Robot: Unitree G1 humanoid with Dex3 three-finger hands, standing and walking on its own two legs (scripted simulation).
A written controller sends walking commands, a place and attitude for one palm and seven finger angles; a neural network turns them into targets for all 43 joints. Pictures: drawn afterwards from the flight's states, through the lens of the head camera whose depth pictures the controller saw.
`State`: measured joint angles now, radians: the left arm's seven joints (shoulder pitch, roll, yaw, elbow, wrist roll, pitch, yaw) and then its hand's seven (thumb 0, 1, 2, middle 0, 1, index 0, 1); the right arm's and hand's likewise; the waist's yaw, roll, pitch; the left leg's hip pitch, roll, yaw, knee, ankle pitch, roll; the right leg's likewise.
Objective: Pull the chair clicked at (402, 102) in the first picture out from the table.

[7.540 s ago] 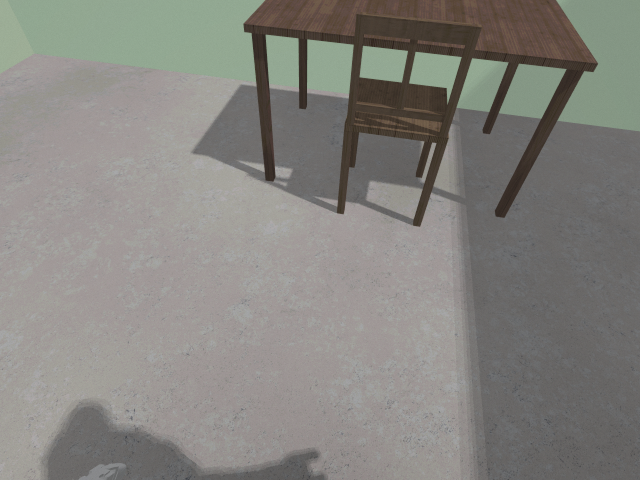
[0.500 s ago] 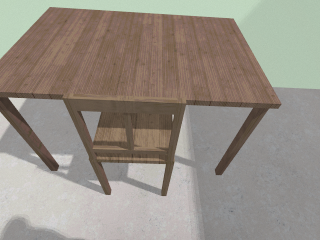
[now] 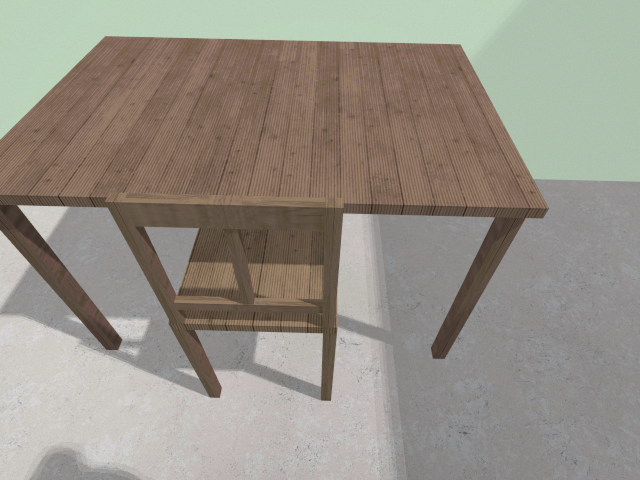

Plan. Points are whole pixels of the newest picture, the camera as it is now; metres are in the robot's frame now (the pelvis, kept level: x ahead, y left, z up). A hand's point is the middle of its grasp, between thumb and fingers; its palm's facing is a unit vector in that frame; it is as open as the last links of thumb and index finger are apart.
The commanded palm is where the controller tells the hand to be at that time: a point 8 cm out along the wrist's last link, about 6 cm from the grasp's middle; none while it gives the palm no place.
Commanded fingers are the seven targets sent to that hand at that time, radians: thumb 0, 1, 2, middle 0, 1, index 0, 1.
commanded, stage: come to a stop and stand still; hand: left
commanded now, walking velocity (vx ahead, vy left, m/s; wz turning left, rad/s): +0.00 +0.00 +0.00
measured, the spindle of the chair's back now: (240, 267) +0.49 +0.18 -0.11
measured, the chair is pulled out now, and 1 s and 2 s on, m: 0.00 0.00 0.00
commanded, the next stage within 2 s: look again from close up in 0.20 s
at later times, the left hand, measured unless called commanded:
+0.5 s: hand out of the picture +0.02 +0.19 -0.18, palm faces +0.02 -0.98 -0.20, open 7.4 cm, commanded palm none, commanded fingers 0.00 0.90 0.90 -0.20 -0.30 -0.20 -0.30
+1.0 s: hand out of the picture +0.02 +0.24 -0.18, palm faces -0.01 -0.98 -0.21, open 7.4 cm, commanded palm none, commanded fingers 0.00 0.90 0.90 -0.20 -0.30 -0.20 -0.30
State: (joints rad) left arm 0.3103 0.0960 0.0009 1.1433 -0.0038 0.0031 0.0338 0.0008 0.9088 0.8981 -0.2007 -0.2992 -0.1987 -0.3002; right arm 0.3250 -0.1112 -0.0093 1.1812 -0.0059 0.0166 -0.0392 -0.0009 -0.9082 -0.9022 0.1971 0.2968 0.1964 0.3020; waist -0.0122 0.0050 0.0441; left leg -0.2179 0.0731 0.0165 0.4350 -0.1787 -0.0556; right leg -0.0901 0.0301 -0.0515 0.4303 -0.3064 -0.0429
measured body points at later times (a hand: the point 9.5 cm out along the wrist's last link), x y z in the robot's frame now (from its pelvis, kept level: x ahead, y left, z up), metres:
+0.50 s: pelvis +0.02 +0.02 -0.01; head +0.02 +0.03 +0.44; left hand +0.02 +0.24 -0.17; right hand +0.05 -0.21 -0.16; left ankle +0.03 +0.14 -0.74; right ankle -0.04 -0.09 -0.74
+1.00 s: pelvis +0.02 +0.05 +0.00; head +0.03 +0.06 +0.45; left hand +0.03 +0.29 -0.16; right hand +0.04 -0.18 -0.16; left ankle +0.03 +0.14 -0.74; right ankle -0.04 -0.09 -0.74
